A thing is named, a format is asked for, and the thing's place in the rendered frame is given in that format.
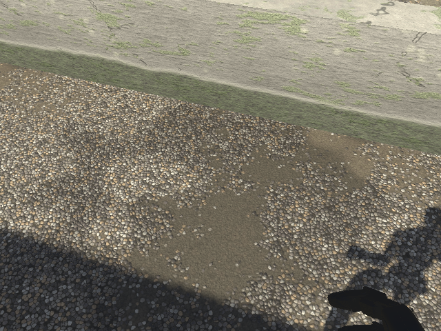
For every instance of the right robot hand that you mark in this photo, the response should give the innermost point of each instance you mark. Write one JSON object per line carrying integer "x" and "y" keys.
{"x": 373, "y": 303}

